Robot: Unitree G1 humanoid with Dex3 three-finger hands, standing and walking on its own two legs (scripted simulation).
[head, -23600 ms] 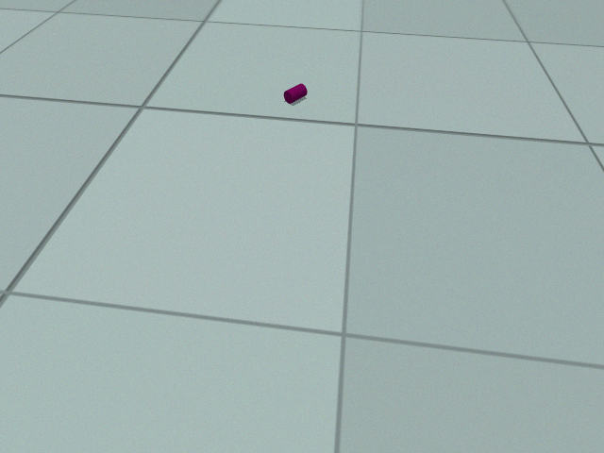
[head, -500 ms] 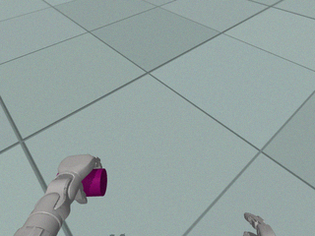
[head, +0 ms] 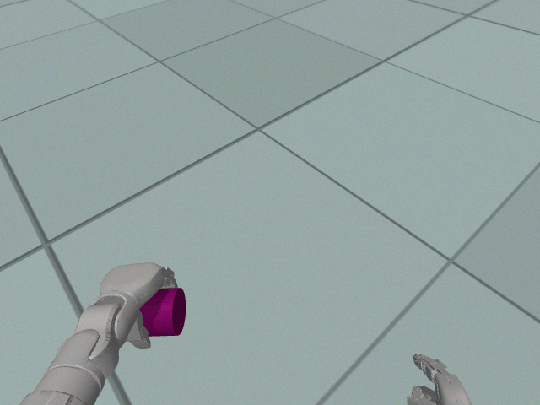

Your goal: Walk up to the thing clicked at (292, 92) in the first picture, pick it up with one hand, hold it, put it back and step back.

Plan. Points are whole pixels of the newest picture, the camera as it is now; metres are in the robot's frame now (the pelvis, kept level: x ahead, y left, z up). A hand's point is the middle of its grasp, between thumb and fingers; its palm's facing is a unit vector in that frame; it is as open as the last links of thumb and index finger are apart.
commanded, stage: hold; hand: left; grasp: from above
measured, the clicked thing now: (142, 312) +0.29 +0.23 -0.06
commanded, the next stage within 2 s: crouch in 0.48 s
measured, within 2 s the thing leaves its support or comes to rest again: neither
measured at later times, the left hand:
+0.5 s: hand (142, 308) +0.29 +0.22 -0.04, palm faces -0.47 -0.07 -0.88, open 10.1 cm
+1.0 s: hand (147, 327) +0.29 +0.24 -0.12, palm faces -0.48 -0.02 -0.87, open 10.1 cm
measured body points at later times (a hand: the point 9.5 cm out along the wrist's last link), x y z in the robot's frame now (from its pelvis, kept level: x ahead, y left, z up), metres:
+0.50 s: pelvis +0.01 +0.00 +0.00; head +0.02 -0.02 +0.45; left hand +0.31 +0.23 +0.01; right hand +0.17 -0.25 -0.11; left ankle +0.03 +0.13 -0.74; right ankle +0.02 -0.14 -0.74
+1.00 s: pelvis +0.00 +0.00 -0.02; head +0.06 +0.00 +0.42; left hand +0.31 +0.24 -0.07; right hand +0.14 -0.27 -0.14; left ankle +0.03 +0.13 -0.74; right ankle +0.03 -0.14 -0.74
